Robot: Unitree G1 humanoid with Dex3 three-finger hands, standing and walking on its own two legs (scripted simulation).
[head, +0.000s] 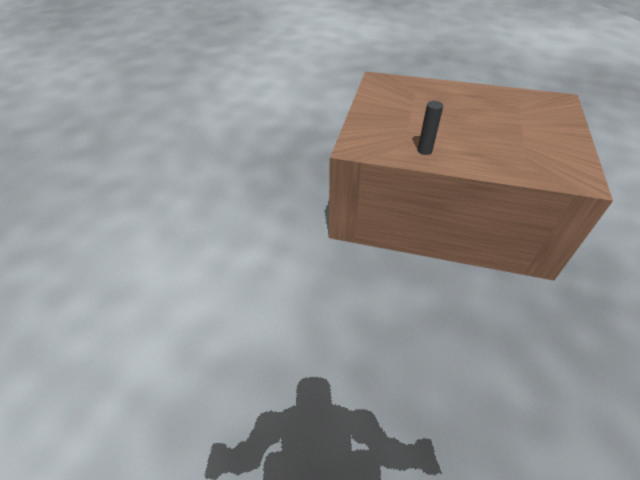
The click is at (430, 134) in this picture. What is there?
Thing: slim round
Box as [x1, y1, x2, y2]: [418, 101, 442, 154]
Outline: 438,101 430,101 427,103 418,145 418,151 422,154 428,154 432,150 442,109 442,104
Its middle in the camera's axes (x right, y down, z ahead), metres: +0.37 -0.39 +1.34
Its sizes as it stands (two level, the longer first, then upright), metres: 0.052 0.052 0.177
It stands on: a support 0.42 m high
